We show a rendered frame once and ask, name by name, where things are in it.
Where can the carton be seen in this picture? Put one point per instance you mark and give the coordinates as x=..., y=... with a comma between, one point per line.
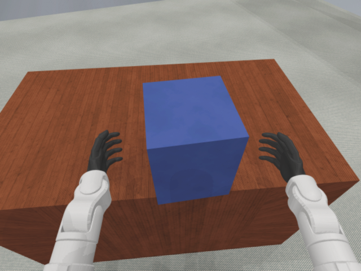
x=195, y=138

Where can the left robot forearm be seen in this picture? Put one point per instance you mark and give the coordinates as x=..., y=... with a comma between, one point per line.
x=80, y=227

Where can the right robot hand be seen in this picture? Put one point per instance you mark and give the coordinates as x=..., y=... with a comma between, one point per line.
x=287, y=160

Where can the pedestal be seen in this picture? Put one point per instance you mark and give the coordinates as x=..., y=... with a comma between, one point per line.
x=48, y=128

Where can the left robot hand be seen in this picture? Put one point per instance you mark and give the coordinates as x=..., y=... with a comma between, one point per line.
x=99, y=154

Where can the right robot forearm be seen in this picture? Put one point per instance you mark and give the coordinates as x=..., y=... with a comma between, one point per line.
x=321, y=231

